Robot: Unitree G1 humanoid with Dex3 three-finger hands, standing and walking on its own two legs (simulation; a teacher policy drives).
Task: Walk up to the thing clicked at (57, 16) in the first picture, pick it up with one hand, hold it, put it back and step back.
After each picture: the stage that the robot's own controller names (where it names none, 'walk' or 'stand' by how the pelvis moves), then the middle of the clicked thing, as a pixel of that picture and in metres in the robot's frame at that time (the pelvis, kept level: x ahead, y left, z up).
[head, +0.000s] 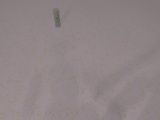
stand; (56, 18) +1.79 +0.34 -0.66
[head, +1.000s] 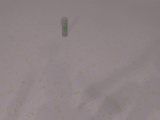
walk; (64, 27) +1.67 +0.17 -0.64
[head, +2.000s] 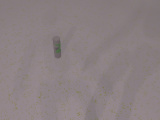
walk; (57, 47) +1.15 +0.19 -0.65
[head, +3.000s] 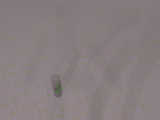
walk; (56, 86) +0.73 +0.20 -0.65
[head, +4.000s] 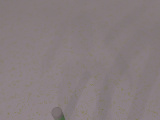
stand; (59, 118) +0.44 +0.21 -0.63
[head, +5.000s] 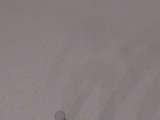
stand; out of the picture +0.44 +0.15 -0.65
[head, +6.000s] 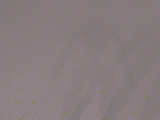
stand; out of the picture +0.40 +0.17 -0.66
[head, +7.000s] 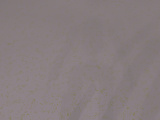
stand; out of the picture +0.39 +0.17 -0.66
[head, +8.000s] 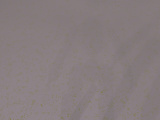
stand; out of the picture +0.38 +0.17 -0.66
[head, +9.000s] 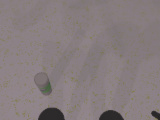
go down; (44, 85) +0.43 +0.20 -0.44
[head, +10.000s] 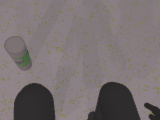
go down; (20, 56) +0.46 +0.25 -0.26
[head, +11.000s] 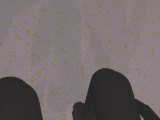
close in; out of the picture +0.44 +0.28 -0.18
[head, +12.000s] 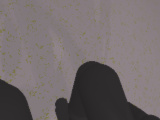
close; out of the picture +0.43 +0.30 -0.15
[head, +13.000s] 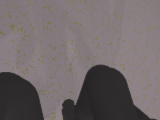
lift; out of the picture +0.38 +0.28 -0.14
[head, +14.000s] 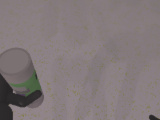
lift; (26, 84) +0.32 +0.18 +0.04
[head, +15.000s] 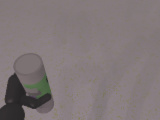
hold; (38, 88) +0.32 +0.15 +0.05
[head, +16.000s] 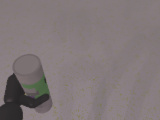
hold; (36, 88) +0.32 +0.16 +0.03
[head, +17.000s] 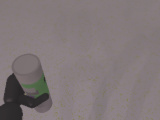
crouch; (36, 87) +0.32 +0.16 +0.04
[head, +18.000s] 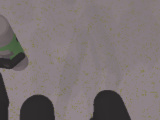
crouch; (9, 48) +0.44 +0.21 -0.04
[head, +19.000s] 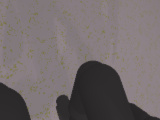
lower; out of the picture +0.42 +0.31 -0.16
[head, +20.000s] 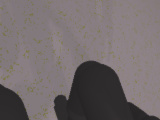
lower; out of the picture +0.43 +0.31 -0.16
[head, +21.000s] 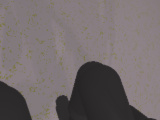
lower; out of the picture +0.42 +0.31 -0.16
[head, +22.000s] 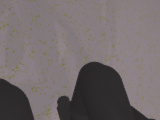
lower; out of the picture +0.41 +0.31 -0.16
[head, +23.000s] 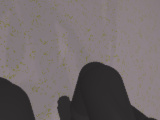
loosen; out of the picture +0.41 +0.31 -0.16
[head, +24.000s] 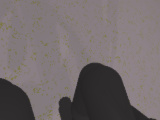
withdraw; out of the picture +0.41 +0.31 -0.16
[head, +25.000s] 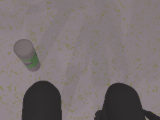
walk; (29, 58) +0.45 +0.25 -0.27
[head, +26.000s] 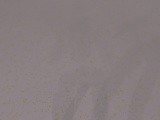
stand; out of the picture +0.37 +0.19 -0.59
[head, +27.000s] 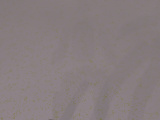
stand; out of the picture +0.39 +0.21 -0.60
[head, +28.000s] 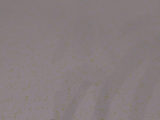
stand; out of the picture +0.38 +0.20 -0.60
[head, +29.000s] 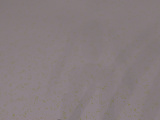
stand; out of the picture +0.40 +0.18 -0.66
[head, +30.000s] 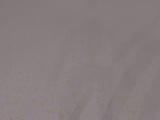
stand; out of the picture +0.38 +0.19 -0.66
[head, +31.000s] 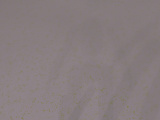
walk; out of the picture +0.38 +0.18 -0.66
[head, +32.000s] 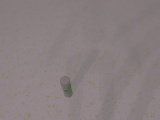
walk; (66, 87) +0.59 +0.16 -0.63
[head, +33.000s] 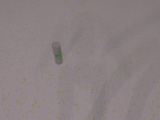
walk; (57, 53) +0.93 +0.22 -0.63
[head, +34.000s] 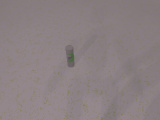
stand; (70, 56) +1.02 +0.16 -0.64
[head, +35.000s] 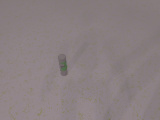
stand; (63, 65) +0.98 +0.18 -0.66
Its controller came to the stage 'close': yes
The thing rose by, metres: 0.68
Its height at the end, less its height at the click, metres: +0.00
